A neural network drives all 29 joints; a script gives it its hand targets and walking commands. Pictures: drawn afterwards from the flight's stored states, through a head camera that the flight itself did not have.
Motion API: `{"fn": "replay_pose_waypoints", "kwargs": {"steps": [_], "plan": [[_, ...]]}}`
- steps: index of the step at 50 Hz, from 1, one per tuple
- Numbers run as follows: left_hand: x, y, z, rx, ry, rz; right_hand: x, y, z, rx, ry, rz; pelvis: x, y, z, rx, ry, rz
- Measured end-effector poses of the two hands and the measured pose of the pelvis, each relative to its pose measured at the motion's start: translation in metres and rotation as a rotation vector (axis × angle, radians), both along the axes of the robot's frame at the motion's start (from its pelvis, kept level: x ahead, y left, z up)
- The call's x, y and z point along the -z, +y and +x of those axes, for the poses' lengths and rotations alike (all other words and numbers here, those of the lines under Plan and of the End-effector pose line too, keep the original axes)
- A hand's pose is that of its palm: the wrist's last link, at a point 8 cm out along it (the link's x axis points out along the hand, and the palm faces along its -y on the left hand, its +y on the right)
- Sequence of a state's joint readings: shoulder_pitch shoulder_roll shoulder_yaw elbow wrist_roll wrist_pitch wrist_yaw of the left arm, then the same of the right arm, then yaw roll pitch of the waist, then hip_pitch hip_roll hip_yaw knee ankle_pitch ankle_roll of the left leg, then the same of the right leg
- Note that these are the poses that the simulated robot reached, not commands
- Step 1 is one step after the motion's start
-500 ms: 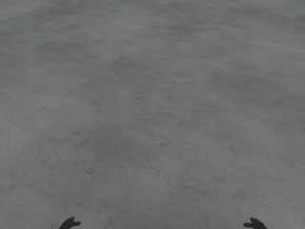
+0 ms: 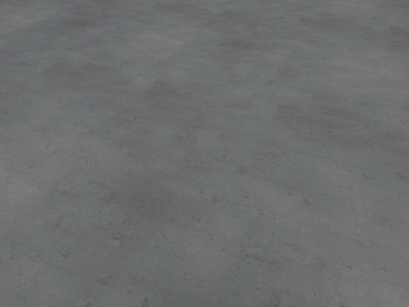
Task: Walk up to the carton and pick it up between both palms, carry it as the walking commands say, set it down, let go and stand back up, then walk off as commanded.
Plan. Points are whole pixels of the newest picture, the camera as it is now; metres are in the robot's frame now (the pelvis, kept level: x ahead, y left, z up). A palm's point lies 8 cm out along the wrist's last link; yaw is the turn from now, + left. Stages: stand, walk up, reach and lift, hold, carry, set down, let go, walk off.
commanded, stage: stand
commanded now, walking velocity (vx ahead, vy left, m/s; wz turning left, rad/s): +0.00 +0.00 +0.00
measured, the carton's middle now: out of the picture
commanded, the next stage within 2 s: walk up in 1.34 s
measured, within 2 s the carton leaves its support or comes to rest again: neither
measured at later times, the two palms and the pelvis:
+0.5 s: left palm out of the picture +0.06 +0.28 -0.12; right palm out of the picture +0.05 -0.28 -0.12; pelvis -0.01 +0.00 +0.01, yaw +0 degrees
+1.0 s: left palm out of the picture +0.06 +0.28 -0.12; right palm out of the picture +0.05 -0.28 -0.12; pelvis +0.00 +0.00 +0.01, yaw +0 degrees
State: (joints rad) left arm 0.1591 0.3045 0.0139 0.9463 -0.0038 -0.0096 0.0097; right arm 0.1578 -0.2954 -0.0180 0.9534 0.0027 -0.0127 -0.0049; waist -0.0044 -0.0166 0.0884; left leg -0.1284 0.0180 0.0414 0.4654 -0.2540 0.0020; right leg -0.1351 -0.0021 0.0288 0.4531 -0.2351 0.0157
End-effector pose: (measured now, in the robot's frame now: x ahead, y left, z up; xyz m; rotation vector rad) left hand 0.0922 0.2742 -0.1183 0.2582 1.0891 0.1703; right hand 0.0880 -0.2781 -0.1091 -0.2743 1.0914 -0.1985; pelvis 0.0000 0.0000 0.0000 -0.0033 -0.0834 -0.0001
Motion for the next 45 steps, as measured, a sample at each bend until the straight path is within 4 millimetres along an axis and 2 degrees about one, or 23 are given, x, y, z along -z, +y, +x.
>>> {"fn": "replay_pose_waypoints", "kwargs": {"steps": [24, 32, 45], "plan": [[0.003, 0.004, -0.032, -0.027, 0.102, 0.012, 0.007, 0.002, -0.032, 0.034, 0.098, 0.011, -0.006, 0.001, -0.005, 0.003, 0.005, 0.002], [0.004, 0.002, -0.035, -0.034, 0.114, 0.009, 0.007, 0.002, -0.04, 0.048, 0.117, 0.011, -0.006, 0.0, -0.005, 0.001, 0.005, 0.0], [0.005, 0.002, -0.032, -0.037, 0.124, 0.009, 0.006, -0.003, -0.041, 0.054, 0.13, 0.0, -0.006, -0.001, -0.002, 0.002, 0.01, 0.0]]}}
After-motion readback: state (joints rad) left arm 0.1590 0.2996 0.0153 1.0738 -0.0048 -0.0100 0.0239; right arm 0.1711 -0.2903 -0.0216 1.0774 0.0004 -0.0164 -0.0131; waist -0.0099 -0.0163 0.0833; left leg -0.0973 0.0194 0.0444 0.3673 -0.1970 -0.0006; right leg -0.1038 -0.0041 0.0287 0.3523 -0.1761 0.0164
